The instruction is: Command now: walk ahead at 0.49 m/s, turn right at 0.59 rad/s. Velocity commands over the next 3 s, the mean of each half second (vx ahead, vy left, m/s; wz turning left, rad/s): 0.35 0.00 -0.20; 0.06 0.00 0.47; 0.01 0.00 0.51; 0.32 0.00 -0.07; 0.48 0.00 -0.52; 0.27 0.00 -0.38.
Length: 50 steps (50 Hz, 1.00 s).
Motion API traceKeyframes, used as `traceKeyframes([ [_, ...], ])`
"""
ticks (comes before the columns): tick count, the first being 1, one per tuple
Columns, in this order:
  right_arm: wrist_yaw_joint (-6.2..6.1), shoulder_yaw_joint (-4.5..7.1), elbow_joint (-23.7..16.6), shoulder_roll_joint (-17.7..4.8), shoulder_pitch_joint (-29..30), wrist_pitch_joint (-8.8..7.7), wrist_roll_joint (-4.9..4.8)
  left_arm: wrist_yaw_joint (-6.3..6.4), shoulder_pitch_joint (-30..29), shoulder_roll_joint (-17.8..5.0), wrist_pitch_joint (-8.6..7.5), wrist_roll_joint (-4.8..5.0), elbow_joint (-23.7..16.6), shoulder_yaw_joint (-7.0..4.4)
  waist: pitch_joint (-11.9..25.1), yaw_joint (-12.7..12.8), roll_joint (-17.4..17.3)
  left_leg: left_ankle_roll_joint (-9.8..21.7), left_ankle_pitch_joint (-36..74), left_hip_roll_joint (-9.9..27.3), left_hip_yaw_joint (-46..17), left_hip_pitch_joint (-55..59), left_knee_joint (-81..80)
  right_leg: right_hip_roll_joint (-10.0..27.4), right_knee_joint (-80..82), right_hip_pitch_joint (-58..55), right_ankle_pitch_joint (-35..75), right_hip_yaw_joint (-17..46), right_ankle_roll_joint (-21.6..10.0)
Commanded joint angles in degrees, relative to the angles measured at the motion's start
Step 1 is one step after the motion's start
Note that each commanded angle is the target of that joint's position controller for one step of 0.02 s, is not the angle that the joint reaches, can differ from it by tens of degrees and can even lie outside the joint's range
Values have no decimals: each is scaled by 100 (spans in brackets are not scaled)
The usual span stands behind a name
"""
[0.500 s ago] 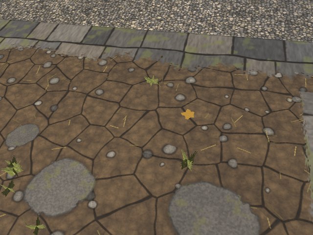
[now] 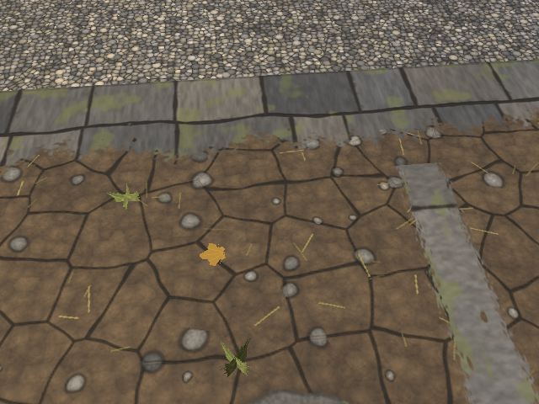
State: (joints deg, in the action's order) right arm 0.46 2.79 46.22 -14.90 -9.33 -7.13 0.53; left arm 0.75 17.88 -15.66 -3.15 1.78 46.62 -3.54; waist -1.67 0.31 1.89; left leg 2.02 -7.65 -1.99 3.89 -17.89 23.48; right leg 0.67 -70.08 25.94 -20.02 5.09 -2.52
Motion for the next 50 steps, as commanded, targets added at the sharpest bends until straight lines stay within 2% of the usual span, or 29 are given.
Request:
traceKeyframes([
  [1,20,139,-131,-493,-163,-92,-5,-32,180,-173,30,25,-464,-71,261,4,-598,975,252,1645,-1465,920,-1473,687,21,1032,344,161,27],
  [3,26,200,-36,-650,-216,-126,-42,-28,-101,-142,82,-19,-670,-54,100,4,-498,1067,640,1724,-1118,880,-1623,779,338,1359,578,157,66],
  [6,19,248,89,-812,-415,-89,-24,-64,-449,-130,43,-59,-856,-19,69,-79,-376,1102,1051,1690,-653,1064,-1667,757,1149,1580,1287,179,109],
  [10,17,226,192,-927,-553,19,-106,-215,-1252,-40,-80,-94,-1081,79,-154,-312,-357,911,1386,1447,-17,1063,-1523,536,2733,1115,2131,-345,57],
  [13,0,209,380,-1050,-886,146,-194,-304,-1651,-77,-130,-123,-1309,83,-99,-403,-548,753,2404,1572,-51,1422,-1028,304,3385,711,1966,-600,-12],
  [15,-11,205,452,-1150,-834,234,-265,-306,-1333,-284,-165,-175,-1284,-9,165,-87,-734,550,3083,1559,-141,1681,-372,58,3904,91,1762,-679,-178],
  [16,-21,184,449,-1129,-751,263,-280,-275,-693,-492,-185,-233,-1064,-116,511,264,-686,393,3396,1346,-83,1604,327,-141,4346,-807,2234,-796,-303],
  [17,-30,106,419,-937,-861,237,-203,-201,-72,-903,-187,-304,-886,-253,979,485,-482,111,2648,995,78,987,1311,208,4275,-2055,3861,-537,-463],
  [18,25,-98,271,-384,-1225,168,14,-95,558,-1413,-132,-508,-866,-326,1940,499,749,-289,-670,378,192,-892,3424,1926,3678,-4253,6482,1142,-1224],
  [19,52,-158,530,-269,-1938,152,-111,-110,652,-1276,-62,-454,-910,-249,3008,388,1290,-416,-3393,2,-832,-1457,4752,2825,3957,-4761,7009,2355,-1914],
  [20,45,39,558,-869,-1623,218,-291,-152,500,-1022,-4,-343,-914,-216,2715,508,616,-409,-3179,250,-1176,-1567,5100,2453,4194,-4030,6173,1763,-1703],
  [21,5,51,368,-801,-1128,298,-342,-161,21,-845,-13,-244,-924,-156,1924,327,510,-393,-2903,465,-950,-1976,4980,2155,4385,-3421,5285,1176,-1441],
  [22,-70,52,372,-664,-954,416,-259,-165,-412,-585,-42,-195,-900,-78,1384,127,283,-452,-2503,677,-840,-1917,4653,1881,4689,-2629,4507,748,-1232],
  [23,-140,91,405,-631,-1013,565,-193,-161,-781,-418,-64,-220,-899,-38,1098,-95,388,-519,-2153,797,-795,-1470,4411,1696,5009,-1845,3919,373,-1107],
  [24,-182,99,427,-545,-1165,695,-165,-151,-1014,-468,-85,-306,-870,-67,971,-262,497,-590,-1788,725,-626,-961,4433,1584,5283,-1179,3650,77,-1098],
  [25,-222,115,402,-475,-1251,781,-152,-126,-1188,-491,-108,-367,-867,-83,896,-361,542,-630,-1617,672,-548,-786,4396,1568,5441,-883,3432,-136,-1144],
  [27,-281,154,248,-441,-1131,871,-135,-47,-1310,-522,-127,-391,-799,-101,732,-390,566,-640,-1396,677,-520,-854,4114,1631,5617,-700,3018,-416,-1187],
  [32,-181,166,-220,-412,-448,952,-84,185,-1213,-730,14,-286,-571,-187,652,-153,517,-485,-944,794,-392,-873,2982,1826,5743,-1008,1741,-679,-1146],
  [36,-43,223,-506,-506,-201,1012,-96,181,-1188,-911,151,-173,-441,-259,623,-56,526,-283,-1220,692,-149,-646,2248,2028,5487,-1359,1576,-733,-1023],
  [39,35,282,-496,-496,-514,998,-82,180,-1250,-916,255,-37,-341,-280,674,-259,373,46,-616,379,177,113,915,1829,4752,-1387,1399,-1014,-583],
  [40,-2,364,-446,-702,-728,978,-44,169,-970,-724,298,-49,-205,-246,591,-264,-25,251,13,337,-91,518,287,1506,4074,-1105,983,-1281,-204],
  [41,-116,537,-534,-1386,-857,950,-22,129,-868,-409,316,-246,-284,-171,495,-84,-1585,733,2047,1576,-1862,1187,-173,768,2322,125,-343,-1894,388],
  [42,-113,553,-739,-1732,-784,869,111,156,-1332,-389,297,-323,-609,-147,424,-193,-2163,1817,2693,2461,-3299,1277,-421,-28,975,1448,-1906,-1238,679],
  [43,-48,504,-748,-1492,-869,729,176,165,-1688,-621,295,-263,-667,-209,688,-413,-1417,1912,2302,2330,-3147,1217,-522,-3,283,1550,-1799,-474,584],
  [44,-47,468,-782,-1380,-617,624,110,178,-1663,-659,309,-167,-647,-243,640,-225,-1141,1598,2104,2025,-2683,1242,-464,74,178,1646,-1251,-268,479],
  [45,-73,432,-861,-1203,-275,599,-22,227,-1499,-657,328,-193,-508,-266,679,-64,-816,1271,1928,1768,-2353,1243,-369,160,286,1635,-790,-166,458],
  [46,-112,372,-929,-1031,-54,620,-127,266,-1445,-730,341,-243,-471,-296,701,16,-849,1119,1991,1662,-2185,1169,-341,180,383,1542,-503,-126,475],
  [48,-181,327,-994,-947,-81,657,-102,250,-1340,-644,315,-236,-454,-292,915,78,-844,1097,2343,1481,-2020,1141,-297,46,349,1217,-106,-143,521],
  [50,-230,352,-1019,-1006,-221,671,-103,240,-1379,-524,291,-189,-474,-253,959,18,-794,1081,2284,1412,-2030,1345,-279,-26,832,1220,93,-112,558],
])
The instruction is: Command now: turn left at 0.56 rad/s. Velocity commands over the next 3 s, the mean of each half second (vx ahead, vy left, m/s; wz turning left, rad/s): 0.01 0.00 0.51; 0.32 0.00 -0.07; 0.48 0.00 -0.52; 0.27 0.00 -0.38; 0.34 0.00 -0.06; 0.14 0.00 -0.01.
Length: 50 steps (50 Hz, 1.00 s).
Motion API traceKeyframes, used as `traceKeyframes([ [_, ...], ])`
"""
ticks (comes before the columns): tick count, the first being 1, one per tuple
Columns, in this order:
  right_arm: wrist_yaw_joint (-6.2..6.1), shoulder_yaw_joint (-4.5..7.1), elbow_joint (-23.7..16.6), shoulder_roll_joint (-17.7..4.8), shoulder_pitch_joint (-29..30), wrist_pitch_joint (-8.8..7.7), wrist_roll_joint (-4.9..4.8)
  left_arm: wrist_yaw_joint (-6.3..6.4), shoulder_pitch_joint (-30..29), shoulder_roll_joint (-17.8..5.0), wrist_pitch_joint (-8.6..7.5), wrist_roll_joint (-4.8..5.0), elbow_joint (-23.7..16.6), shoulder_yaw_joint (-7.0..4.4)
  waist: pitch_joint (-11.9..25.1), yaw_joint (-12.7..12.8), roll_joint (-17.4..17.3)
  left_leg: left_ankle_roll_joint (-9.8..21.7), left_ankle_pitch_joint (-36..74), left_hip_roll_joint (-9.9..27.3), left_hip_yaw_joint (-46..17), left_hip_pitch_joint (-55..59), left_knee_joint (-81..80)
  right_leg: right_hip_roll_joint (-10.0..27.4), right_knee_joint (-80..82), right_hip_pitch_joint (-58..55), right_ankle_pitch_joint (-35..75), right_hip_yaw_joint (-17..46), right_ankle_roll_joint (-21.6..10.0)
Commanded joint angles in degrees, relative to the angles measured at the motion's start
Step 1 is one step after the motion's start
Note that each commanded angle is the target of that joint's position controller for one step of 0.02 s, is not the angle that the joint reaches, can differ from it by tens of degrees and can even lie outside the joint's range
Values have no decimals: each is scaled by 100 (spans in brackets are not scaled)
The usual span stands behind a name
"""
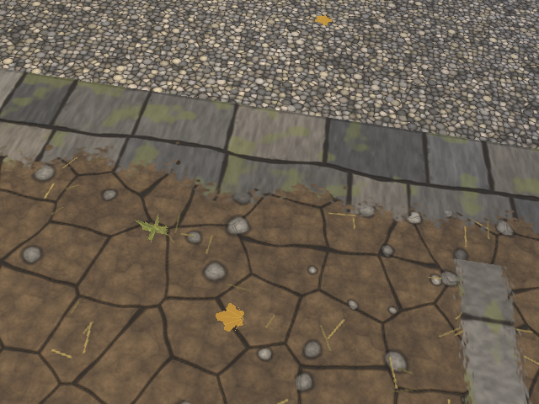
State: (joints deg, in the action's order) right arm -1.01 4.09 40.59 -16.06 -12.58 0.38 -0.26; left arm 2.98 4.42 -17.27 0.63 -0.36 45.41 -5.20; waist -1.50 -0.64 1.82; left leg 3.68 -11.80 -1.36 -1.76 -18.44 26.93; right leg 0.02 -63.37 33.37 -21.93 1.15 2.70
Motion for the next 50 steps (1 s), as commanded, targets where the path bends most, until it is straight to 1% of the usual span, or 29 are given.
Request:
traceKeyframes([
  [1,-109,238,-465,-928,42,-63,-38,16,-115,-311,-93,34,-381,-64,918,62,-799,913,2566,1340,-1530,1479,-618,14,474,486,328,307,69],
  [4,-160,281,-553,-1035,46,5,-40,-18,-233,-271,-103,46,-419,-34,836,-17,-931,920,1795,1269,-1738,1336,-644,-51,1258,193,398,368,160],
  [7,-145,304,-650,-1089,117,57,-16,-76,-255,-306,-135,68,-430,-34,696,-55,-1025,966,1291,1201,-2008,935,-669,-143,1790,-268,294,374,169],
  [12,-94,308,-806,-1078,303,120,-50,-194,-67,-406,-270,117,-449,-62,787,-29,-1149,930,1824,1103,-2587,971,-415,-275,2699,-907,111,402,39],
  [14,-112,295,-888,-1046,496,165,-121,-252,260,-425,-325,121,-386,-87,830,196,-1111,720,1887,890,-2624,880,-168,-285,3769,-1540,741,297,-85],
  [15,-133,273,-939,-966,536,189,-148,-265,486,-532,-334,96,-322,-134,863,282,-1003,485,1398,678,-2512,561,26,-70,4325,-2150,1408,323,-188],
  [16,-136,199,-990,-697,383,198,-98,-235,651,-878,-304,3,-337,-223,995,202,-285,183,47,264,-2069,-214,828,904,4446,-2935,1819,1084,-541],
  [17,-112,167,-1126,-535,112,145,-102,-215,512,-1324,-231,-131,-343,-290,740,-161,1409,-171,-2209,-768,-896,-1487,1836,1996,4563,-3145,3177,2491,-1456],
  [18,-97,316,-1044,-1063,94,71,33,-221,416,-961,-264,-202,-491,-213,728,2,1159,-458,-2592,-424,-895,-1659,3273,2499,4601,-2789,3417,2879,-2058],
  [19,-73,409,-906,-1265,4,70,-9,-197,146,-688,-276,-153,-600,-126,657,-98,706,-545,-2205,-320,-941,-1591,3864,2174,4517,-2608,3286,2324,-1936],
  [20,-84,406,-755,-1150,-94,121,-17,-190,-101,-544,-266,-71,-637,-83,526,-193,497,-652,-1875,-293,-883,-1562,4091,1727,4426,-2512,3058,1770,-1643],
  [21,-100,372,-702,-1005,-116,168,6,-184,-142,-472,-260,17,-651,-48,459,-147,464,-740,-1591,-311,-870,-1656,4279,1524,4388,-2541,3011,1502,-1516],
  [23,-76,260,-740,-685,-20,200,-34,-161,17,-483,-219,25,-592,-9,402,-60,489,-854,-1323,-332,-672,-1496,4138,1279,4415,-2475,3293,1055,-1533],
  [25,-44,142,-833,-465,210,170,-55,-138,397,-459,-184,26,-483,0,533,161,666,-861,-1053,-125,-369,-1471,3188,1142,4670,-2813,1579,971,-1492],
  [27,20,45,-931,-351,486,111,-39,-140,587,-671,-170,81,-429,-41,401,369,983,-810,-1173,50,5,-1149,2303,1163,4996,-2710,196,1131,-1493],
  [30,72,35,-951,-446,601,-40,-75,-191,794,-942,-201,114,-385,-100,151,471,943,-603,-1458,59,315,-473,1192,1330,5088,-2374,-95,1251,-1549],
  [31,83,47,-899,-483,506,-98,-86,-216,855,-984,-216,154,-358,-104,118,435,850,-499,-1239,32,363,-193,777,1367,5069,-2276,-102,1278,-1563],
  [32,95,54,-796,-459,292,-154,-95,-241,821,-991,-222,212,-339,-93,81,284,738,-367,-763,-8,430,235,181,1339,4998,-2094,-135,1241,-1534],
  [33,103,58,-652,-416,17,-198,-92,-267,784,-936,-225,246,-321,-64,57,113,654,-231,-299,-74,510,787,-413,1261,4849,-1832,-122,1158,-1465],
  [34,83,87,-541,-448,-283,-228,-91,-297,814,-738,-253,229,-295,10,147,-56,541,-112,-162,-20,367,1569,-649,1120,4589,-1381,13,1109,-1298],
  [35,30,130,-432,-572,-880,-253,-82,-347,615,-333,-314,155,-360,151,444,-362,274,33,-235,533,-294,2634,-695,815,3842,-638,-54,833,-963],
  [36,-34,239,-375,-1095,-1449,-255,8,-410,387,217,-418,46,-593,310,751,-503,-1110,436,-305,1789,-1922,3555,-898,105,2008,625,-631,-49,-500],
  [37,27,374,-288,-1445,-1629,-318,88,-386,132,-282,-505,217,-811,179,308,-624,-1584,1201,-1052,2646,-3084,2801,-1447,79,960,1394,-1268,28,-448],
  [38,51,251,-323,-984,-1372,-424,68,-385,132,-667,-511,315,-753,52,-158,-526,-1093,1213,-1860,2416,-2847,2556,-1618,345,333,1684,-875,423,-506],
  [39,63,160,-331,-692,-1113,-505,45,-415,279,-679,-493,350,-632,19,-392,-382,-1116,953,-1997,2071,-2343,2480,-1734,377,162,1854,-319,571,-576],
  [41,76,109,-339,-544,-780,-562,12,-425,406,-590,-467,250,-501,-1,-527,-228,-1000,651,-809,1772,-1455,2343,-1915,449,143,1885,543,683,-533],
  [44,62,110,-287,-460,-766,-620,103,-467,503,-268,-443,224,-440,68,-330,-146,-775,527,874,1495,-367,2065,-1926,375,170,1608,1403,562,-331],
  [47,45,131,-184,-541,-725,-641,88,-495,178,-141,-407,173,-619,135,-424,-196,-711,492,1225,1365,291,1682,-2043,376,1087,1238,2128,315,-176],
  [50,4,171,-10,-714,-896,-633,35,-605,-393,9,-425,149,-881,235,-630,-391,-631,459,1352,1457,675,1538,-2149,368,2022,836,2539,-104,-259],
])
Over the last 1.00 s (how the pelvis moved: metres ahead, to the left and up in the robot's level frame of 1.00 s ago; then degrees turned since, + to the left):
0.26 -0.03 0.01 14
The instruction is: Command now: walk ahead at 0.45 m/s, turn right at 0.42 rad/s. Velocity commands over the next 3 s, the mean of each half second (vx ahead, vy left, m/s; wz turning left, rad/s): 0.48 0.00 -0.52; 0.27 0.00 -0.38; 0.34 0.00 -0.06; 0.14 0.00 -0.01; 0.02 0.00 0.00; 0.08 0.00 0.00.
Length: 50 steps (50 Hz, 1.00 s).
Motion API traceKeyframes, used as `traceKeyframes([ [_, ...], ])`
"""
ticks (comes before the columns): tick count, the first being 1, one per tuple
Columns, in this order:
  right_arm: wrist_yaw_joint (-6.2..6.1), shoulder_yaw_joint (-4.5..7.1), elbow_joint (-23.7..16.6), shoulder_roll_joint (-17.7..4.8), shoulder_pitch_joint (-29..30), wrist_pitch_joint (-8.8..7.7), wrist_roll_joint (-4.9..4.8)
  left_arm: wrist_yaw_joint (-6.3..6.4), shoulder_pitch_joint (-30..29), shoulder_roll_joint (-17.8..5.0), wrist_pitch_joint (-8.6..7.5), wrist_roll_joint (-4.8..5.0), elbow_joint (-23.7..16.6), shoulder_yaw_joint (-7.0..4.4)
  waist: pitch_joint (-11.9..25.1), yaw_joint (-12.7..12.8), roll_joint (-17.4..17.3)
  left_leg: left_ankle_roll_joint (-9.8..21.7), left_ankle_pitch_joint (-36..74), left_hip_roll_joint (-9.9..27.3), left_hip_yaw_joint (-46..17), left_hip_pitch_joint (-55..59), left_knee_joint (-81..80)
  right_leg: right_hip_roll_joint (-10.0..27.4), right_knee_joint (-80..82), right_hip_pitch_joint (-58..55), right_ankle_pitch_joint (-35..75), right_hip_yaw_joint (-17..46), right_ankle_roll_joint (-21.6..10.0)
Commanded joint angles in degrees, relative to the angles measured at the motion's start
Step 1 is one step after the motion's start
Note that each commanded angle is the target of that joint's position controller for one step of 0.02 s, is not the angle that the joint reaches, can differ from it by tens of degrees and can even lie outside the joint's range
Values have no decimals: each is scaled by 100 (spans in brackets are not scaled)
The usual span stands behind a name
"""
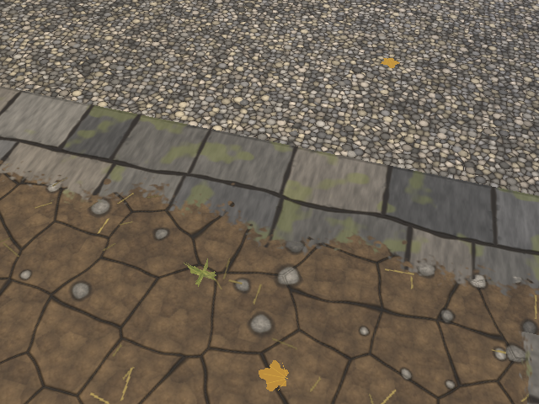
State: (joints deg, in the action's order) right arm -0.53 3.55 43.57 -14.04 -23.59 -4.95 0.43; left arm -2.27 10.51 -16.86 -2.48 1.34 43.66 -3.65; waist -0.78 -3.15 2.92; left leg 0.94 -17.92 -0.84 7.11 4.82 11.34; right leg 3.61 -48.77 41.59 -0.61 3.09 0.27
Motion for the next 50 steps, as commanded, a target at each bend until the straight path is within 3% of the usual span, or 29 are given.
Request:
traceKeyframes([
  [1,-50,235,-234,-962,123,-84,-61,-122,-1131,-22,-123,-11,-785,96,-754,-169,-707,723,2062,1474,-142,-664,-567,-5,779,-26,363,-374,-93],
  [3,-53,253,-119,-1037,42,-27,-117,-203,-1286,-81,-134,15,-931,92,-759,-138,-709,669,2673,1610,-3,-250,-335,-71,1112,-68,52,-521,-288],
  [5,-83,286,-91,-1205,97,49,-118,-246,-1185,-258,-122,21,-1029,17,-432,69,-899,552,4760,1669,185,93,340,-377,1235,-571,-474,-834,-547],
  [7,-144,319,-109,-1388,152,160,-108,-217,-173,-666,-71,46,-869,-196,345,684,-1114,397,6597,1600,335,113,1901,-836,1275,-1976,-873,-1073,-853],
  [8,-174,296,-160,-1392,192,165,-140,-132,739,-984,-31,57,-678,-371,837,1190,-942,214,6267,1407,447,-662,3205,-946,1591,-3519,-583,-903,-1086],
  [9,-166,139,-314,-968,-14,89,18,17,1431,-1433,53,52,-542,-481,1423,1229,141,5,2552,1002,331,-2351,5138,165,1582,-5381,-559,842,-1444],
  [10,-61,-81,-582,-403,-458,-99,-14,2,1203,-1712,-26,42,-712,-474,2478,645,1241,-268,-1549,-208,-692,-4305,7113,1595,2623,-6851,-2089,4444,-2684],
  [11,21,63,-666,-1051,360,-294,-197,-3,1266,-1197,-60,-9,-728,-354,2338,1122,371,-124,-1194,85,-1558,-4821,7316,1471,3202,-6579,-2455,4345,-2312],
  [12,46,63,-850,-1086,808,-359,-343,5,1049,-997,-104,-30,-677,-292,1392,1006,168,-7,-737,301,-1410,-5024,7009,1278,3268,-5746,-2158,3472,-2042],
  [13,3,31,-853,-985,898,-383,-234,3,643,-910,-140,-21,-732,-247,750,661,-466,5,-348,568,-1343,-4810,6458,1018,3313,-4683,-1468,2813,-1862],
  [14,-36,76,-806,-1015,865,-346,-88,18,292,-733,-157,-52,-812,-203,502,427,-454,-35,-133,743,-1322,-4451,6009,770,3367,-3969,-897,2306,-1770],
  [15,-27,96,-778,-1023,719,-269,-48,46,95,-697,-160,-127,-911,-179,367,235,-241,-77,17,834,-1330,-4120,5887,612,3512,-3440,-562,2063,-1770],
  [17,-33,85,-742,-934,588,-133,37,84,10,-690,-190,-98,-889,-187,251,105,-117,-257,165,860,-1198,-3934,5545,481,3694,-2875,-54,1753,-1842],
  [20,-70,26,-911,-780,1075,-57,114,169,210,-816,-208,-69,-749,-209,15,212,-127,-503,881,778,-1037,-4080,4655,253,3737,-2422,339,1309,-1754],
  [22,-62,-24,-1023,-666,1572,-88,100,214,371,-842,-170,-33,-669,-212,-20,413,-46,-539,1681,625,-1009,-3991,3673,33,3615,-2401,161,1124,-1544],
  [25,24,-76,-1161,-570,2258,-165,12,256,698,-911,-103,23,-550,-230,19,736,69,-544,2346,282,-928,-3571,2473,-27,3412,-2503,-265,1216,-1357],
  [28,126,-13,-1248,-758,2508,-247,-67,287,945,-894,-34,57,-446,-226,67,795,180,-443,2144,147,-1113,-3470,1894,194,2966,-3077,-447,1751,-1302],
  [30,157,74,-1234,-922,2367,-288,-58,309,910,-889,21,29,-440,-234,86,649,352,-272,1618,62,-1176,-3267,1649,289,2529,-3454,-84,2097,-1165],
  [32,109,189,-1098,-1092,1638,-347,38,324,677,-751,82,9,-537,-204,458,192,428,47,1941,75,-1018,-2145,1179,-86,1530,-3451,936,1975,-801],
  [33,73,255,-1064,-1395,910,-378,179,323,606,-448,62,-82,-703,-93,1326,-114,31,460,3156,947,-1629,-676,1543,-376,157,-2917,408,1601,-527],
  [34,67,324,-928,-1717,455,-282,285,326,1590,-100,22,-36,-699,21,2243,184,-1690,1603,4128,2501,-3776,1459,1696,-1278,-1840,-966,-3032,871,-47],
  [35,111,271,-910,-1359,347,-202,78,316,1820,-627,9,-15,-611,-34,2482,153,-1860,1781,3386,2808,-4794,1463,1430,-982,-2813,-392,-3776,969,98],
  [36,83,159,-1026,-980,617,-132,34,329,1307,-951,76,29,-617,-137,1748,-12,-1243,1553,3247,2494,-3968,871,1358,-771,-3173,-145,-3373,945,228],
  [37,76,76,-1043,-790,925,-64,56,355,833,-953,142,-15,-721,-141,1245,14,-772,1349,3584,2165,-3173,199,1335,-598,-3061,-168,-3049,705,302],
  [39,103,-20,-919,-634,1263,-20,85,353,536,-702,240,-68,-829,-119,619,267,-725,1183,4180,1659,-2291,-925,1114,-308,-2301,-523,-2837,563,323],
  [42,132,3,-745,-728,1603,2,94,351,746,-194,333,-83,-733,39,591,523,-1066,1207,4636,1343,-1560,-1767,785,-300,-780,-1526,-2532,117,409],
  [45,104,61,-590,-944,1669,84,4,332,580,-210,343,-142,-706,69,942,468,-1146,1242,4537,1364,-1321,-1787,785,-270,364,-2289,-1603,-40,373],
  [48,99,35,-468,-974,1612,175,-64,299,284,-328,392,-140,-776,28,875,395,-1067,1148,3120,1386,-1362,-1879,818,-305,1195,-2762,-1083,-127,211],
  [50,120,-38,-389,-817,1584,209,-103,279,260,-291,401,-199,-769,12,741,475,-971,833,1165,1168,-1340,-2249,871,-370,2045,-3392,-742,-225,-23],
])
Over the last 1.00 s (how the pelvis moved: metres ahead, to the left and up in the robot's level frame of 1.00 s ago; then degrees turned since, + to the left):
0.11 0.02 0.00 9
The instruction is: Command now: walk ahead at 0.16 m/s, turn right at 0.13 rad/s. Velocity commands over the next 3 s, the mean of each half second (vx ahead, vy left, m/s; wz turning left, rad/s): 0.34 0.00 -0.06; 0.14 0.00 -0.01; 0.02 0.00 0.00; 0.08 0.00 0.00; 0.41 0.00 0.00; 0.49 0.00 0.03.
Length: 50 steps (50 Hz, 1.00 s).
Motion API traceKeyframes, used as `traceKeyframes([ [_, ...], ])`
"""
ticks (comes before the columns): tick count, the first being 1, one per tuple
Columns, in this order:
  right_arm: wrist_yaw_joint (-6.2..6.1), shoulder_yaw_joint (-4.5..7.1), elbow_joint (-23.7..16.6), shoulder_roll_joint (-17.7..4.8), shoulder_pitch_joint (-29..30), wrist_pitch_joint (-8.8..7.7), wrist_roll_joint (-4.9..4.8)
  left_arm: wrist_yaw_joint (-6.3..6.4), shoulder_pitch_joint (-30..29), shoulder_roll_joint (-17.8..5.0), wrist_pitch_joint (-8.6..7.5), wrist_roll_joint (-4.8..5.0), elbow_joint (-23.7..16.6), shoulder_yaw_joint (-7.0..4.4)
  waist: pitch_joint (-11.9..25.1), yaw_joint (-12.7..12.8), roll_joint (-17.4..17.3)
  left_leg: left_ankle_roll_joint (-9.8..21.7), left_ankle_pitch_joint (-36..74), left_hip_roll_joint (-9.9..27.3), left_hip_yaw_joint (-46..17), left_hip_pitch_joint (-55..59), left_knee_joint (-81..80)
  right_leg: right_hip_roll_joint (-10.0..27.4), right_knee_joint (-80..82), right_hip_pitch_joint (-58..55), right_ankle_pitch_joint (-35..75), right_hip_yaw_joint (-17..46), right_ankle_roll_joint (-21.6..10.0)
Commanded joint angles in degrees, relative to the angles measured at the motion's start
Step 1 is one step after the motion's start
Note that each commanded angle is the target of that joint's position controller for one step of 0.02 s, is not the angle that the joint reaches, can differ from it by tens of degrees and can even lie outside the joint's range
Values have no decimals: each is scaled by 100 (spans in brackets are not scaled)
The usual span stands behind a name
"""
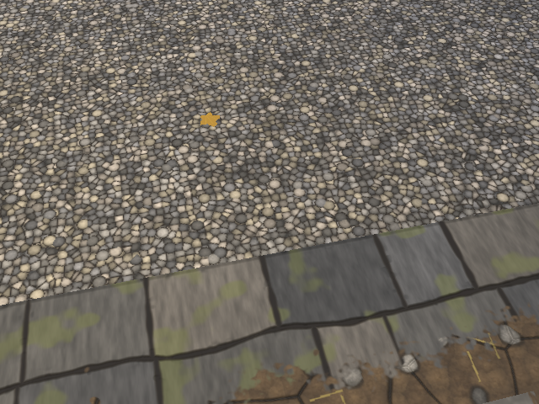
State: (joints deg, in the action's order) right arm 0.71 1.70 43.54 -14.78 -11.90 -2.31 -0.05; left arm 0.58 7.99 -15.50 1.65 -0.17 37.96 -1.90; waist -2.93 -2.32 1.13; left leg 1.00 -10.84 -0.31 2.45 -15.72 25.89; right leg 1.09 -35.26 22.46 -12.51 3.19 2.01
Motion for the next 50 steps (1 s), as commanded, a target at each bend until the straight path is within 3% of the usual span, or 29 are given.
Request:
traceKeyframes([
  [1,19,82,-306,-599,260,-55,-12,6,477,-503,-14,-83,-243,-180,847,371,-677,559,-761,932,-867,-506,-541,2,865,-1772,308,-73,-340],
  [2,42,33,-312,-504,182,-53,82,52,521,-776,-26,-81,-332,-226,787,290,-243,306,-1725,650,-705,-872,-94,540,945,-1918,-38,544,-585],
  [3,46,-6,-372,-336,-83,-75,80,78,518,-1189,-5,-27,-313,-334,640,93,767,50,-1980,19,19,-1345,572,975,1346,-1739,-1646,1239,-1065],
  [4,5,37,-417,-504,250,-101,22,42,847,-1221,-37,12,-211,-383,354,503,1135,-94,-1730,-156,236,-1520,1402,1304,2168,-1393,-3038,2104,-1448],
  [6,-34,220,-529,-901,532,-141,-120,36,1062,-1060,-231,-42,-69,-328,-118,616,1315,-2,-2127,141,-270,-2277,2733,1657,2527,-1401,-2740,2827,-1727],
  [7,-25,261,-499,-947,377,-166,-116,32,1042,-939,-330,11,-49,-296,-49,531,1224,45,-2021,286,-430,-2523,3028,1656,2447,-1617,-2448,2745,-1706],
  [9,42,223,-448,-720,359,-251,-88,51,880,-793,-411,79,-72,-265,109,440,792,110,-1470,439,-437,-2497,2668,1429,2411,-1767,-1758,2201,-1507],
  [12,157,86,-407,-357,507,-326,-36,23,661,-934,-379,85,-108,-327,285,433,732,40,-804,228,-49,-1272,1506,957,2352,-1188,-700,1218,-1319],
  [16,185,134,-271,-551,133,-280,-90,-69,812,-995,-355,161,-3,-345,396,199,563,27,51,-15,128,181,479,928,1980,-535,-821,1016,-1232],
  [18,103,212,-42,-701,-619,-250,-111,-79,808,-674,-372,97,32,-236,482,-153,365,152,-154,136,-119,1195,300,696,1276,79,-1215,842,-938],
  [19,34,299,27,-1094,-1188,-260,-57,-91,685,-224,-414,11,-61,-101,569,-342,-633,475,-733,1151,-1518,1749,-364,164,-438,727,-1305,214,-545],
  [20,81,483,60,-1847,-1552,-247,15,-42,663,-242,-529,94,-418,-106,629,-371,-2085,1352,-2442,2281,-3921,2265,-1347,-320,-2065,2182,-1970,-236,-318],
  [21,104,381,-7,-1471,-1342,-292,17,-8,623,-735,-609,188,-378,-236,350,-335,-1464,1535,-3227,2374,-4406,2067,-1572,-4,-2939,2667,-1883,217,-367],
  [22,96,289,-53,-1166,-1103,-328,2,-29,511,-877,-641,229,-341,-289,42,-224,-1153,1371,-2983,2163,-3840,1902,-1499,208,-3150,2922,-1292,259,-466],
  [24,97,203,-157,-921,-604,-340,65,-17,527,-723,-633,85,-176,-287,-72,9,-712,1148,-555,1678,-2669,1509,-1397,404,-2914,2608,-531,147,-417],
  [27,31,164,-141,-819,-435,-301,56,-35,682,-465,-561,-17,-71,-257,303,212,-722,994,3186,1218,-1258,1182,-1184,339,-2374,1685,-107,-158,-146],
  [29,-55,165,-54,-823,-426,-226,36,-27,428,-231,-529,-1,-124,-173,369,195,-636,929,3944,1035,-750,1075,-1126,253,-1565,1354,285,-282,-27],
  [31,-125,183,43,-898,-508,-146,17,-52,99,-75,-525,12,-171,-103,412,82,-680,845,3969,909,-464,978,-1084,139,-658,896,858,-372,-10],
  [35,-153,220,226,-995,-669,-45,-40,-143,-275,-258,-542,26,-245,-148,461,-27,-720,889,3565,1131,-645,1148,-860,-4,174,416,1286,-273,-133],
  [37,-153,233,249,-994,-508,-16,-88,-170,-181,-406,-568,-18,-226,-205,488,128,-679,820,3371,1197,-793,1224,-524,-44,538,117,1188,-237,-333],
  [39,-149,199,295,-868,-562,-27,-65,-113,348,-683,-602,-109,-35,-315,801,380,-365,493,3112,766,-659,1027,301,-2,1223,-1084,2680,-194,-629],
  [40,-124,114,230,-646,-880,-99,110,-56,647,-1104,-595,-192,-48,-392,1449,271,313,196,1691,393,-490,223,1215,875,645,-2513,5043,582,-1075],
  [41,-93,-33,374,-271,-1463,-102,113,-12,797,-769,-504,-219,-5,-288,2189,211,1057,-145,-1160,19,-457,-602,2415,1898,614,-3460,5546,1657,-2016],
  [42,-72,25,414,-544,-1187,-8,23,-40,866,-357,-430,-107,63,-175,2185,378,1023,-324,-2897,16,-699,-847,3028,1995,962,-3148,4582,2086,-2195],
  [43,-84,105,331,-764,-888,99,-52,-72,550,-328,-400,-21,83,-138,1639,340,688,-387,-2949,179,-762,-1096,3290,1798,1256,-2569,3173,1921,-1974],
  [45,-192,140,319,-687,-605,335,-15,-102,-198,-426,-371,-33,33,-143,843,121,418,-503,-2510,375,-674,-964,2840,1413,1753,-1310,1382,1440,-1543],
  [46,-247,143,347,-645,-642,419,13,-90,-479,-495,-354,-76,23,-170,699,-8,612,-544,-2204,412,-617,-590,2418,1225,1941,-774,793,1225,-1389],
  [48,-288,105,508,-464,-866,455,56,-60,-630,-494,-308,-134,89,-189,700,-85,768,-543,-1539,294,-398,117,1804,945,2031,-231,397,800,-1310],
  [50,-263,100,638,-387,-1000,419,76,-15,-641,-422,-275,-78,194,-172,822,-150,659,-419,-490,216,-223,675,1003,808,1950,-64,-293,552,-1199],
])
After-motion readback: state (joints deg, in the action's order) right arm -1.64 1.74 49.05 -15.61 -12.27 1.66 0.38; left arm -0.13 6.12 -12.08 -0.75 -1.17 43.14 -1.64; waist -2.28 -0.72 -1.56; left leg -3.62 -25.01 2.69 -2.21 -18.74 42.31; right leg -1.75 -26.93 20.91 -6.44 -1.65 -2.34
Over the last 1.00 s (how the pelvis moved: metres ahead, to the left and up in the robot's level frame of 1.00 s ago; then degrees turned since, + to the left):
0.48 -0.09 0.00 -28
